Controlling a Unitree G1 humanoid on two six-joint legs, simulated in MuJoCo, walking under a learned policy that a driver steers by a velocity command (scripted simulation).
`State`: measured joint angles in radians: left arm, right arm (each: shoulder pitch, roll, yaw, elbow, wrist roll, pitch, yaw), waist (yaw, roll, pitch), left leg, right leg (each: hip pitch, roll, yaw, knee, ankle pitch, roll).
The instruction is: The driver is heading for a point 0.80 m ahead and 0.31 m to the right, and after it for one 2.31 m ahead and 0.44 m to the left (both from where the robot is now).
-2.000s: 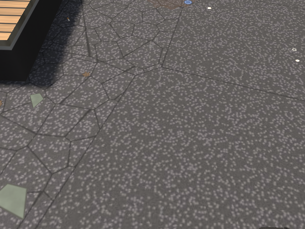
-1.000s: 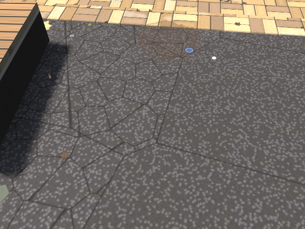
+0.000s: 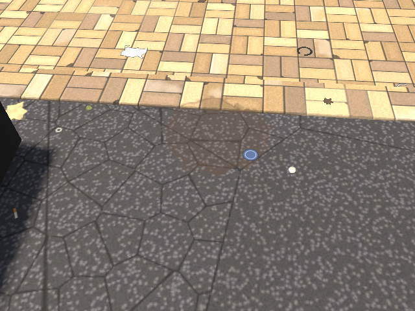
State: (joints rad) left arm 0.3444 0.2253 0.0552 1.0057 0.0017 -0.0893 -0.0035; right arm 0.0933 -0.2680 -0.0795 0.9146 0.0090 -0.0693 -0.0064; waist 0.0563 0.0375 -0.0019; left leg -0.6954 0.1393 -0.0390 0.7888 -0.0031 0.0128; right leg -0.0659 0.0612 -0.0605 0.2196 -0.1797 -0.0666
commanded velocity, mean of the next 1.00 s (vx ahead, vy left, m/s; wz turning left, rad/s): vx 0.50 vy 0.00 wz -0.39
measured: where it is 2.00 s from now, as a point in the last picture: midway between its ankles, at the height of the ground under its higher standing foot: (309, 175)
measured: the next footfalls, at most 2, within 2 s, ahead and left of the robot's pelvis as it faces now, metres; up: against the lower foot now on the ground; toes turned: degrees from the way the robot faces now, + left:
left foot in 0.22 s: +0.32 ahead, +0.16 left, +0.00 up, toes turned +2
right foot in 0.76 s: +0.57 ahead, -0.13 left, +0.00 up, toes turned -22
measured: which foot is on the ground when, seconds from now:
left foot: up 0.00-0.20, down 0.22-0.78, up 0.80-1.00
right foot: down 0.00-0.24, up 0.26-0.74, down 0.76-1.00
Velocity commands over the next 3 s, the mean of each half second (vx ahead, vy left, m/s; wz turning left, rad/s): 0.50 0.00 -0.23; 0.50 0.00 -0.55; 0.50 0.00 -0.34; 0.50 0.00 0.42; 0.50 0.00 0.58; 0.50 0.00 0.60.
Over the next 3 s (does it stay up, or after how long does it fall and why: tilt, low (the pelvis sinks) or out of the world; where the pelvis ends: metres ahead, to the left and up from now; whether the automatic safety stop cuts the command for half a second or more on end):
stays up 1.62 -0.32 -0.02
